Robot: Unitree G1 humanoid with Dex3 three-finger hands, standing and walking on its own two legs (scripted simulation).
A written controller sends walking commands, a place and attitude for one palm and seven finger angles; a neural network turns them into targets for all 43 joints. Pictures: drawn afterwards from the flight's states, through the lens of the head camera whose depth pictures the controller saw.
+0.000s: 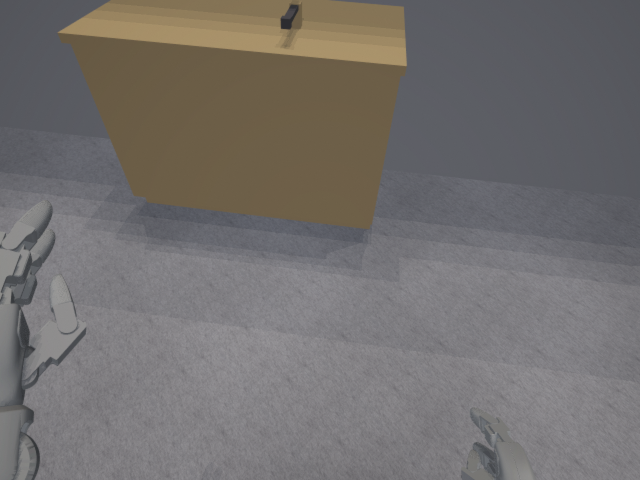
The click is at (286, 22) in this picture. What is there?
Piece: tap's lever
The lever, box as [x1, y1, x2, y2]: [281, 16, 291, 29]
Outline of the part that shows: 282,16 281,28 289,29 291,26 291,17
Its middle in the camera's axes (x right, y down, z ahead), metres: -0.11 -0.64 +1.14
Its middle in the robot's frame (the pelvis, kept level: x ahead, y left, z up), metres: +1.28 +0.19 +0.07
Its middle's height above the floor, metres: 0.84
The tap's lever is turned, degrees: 0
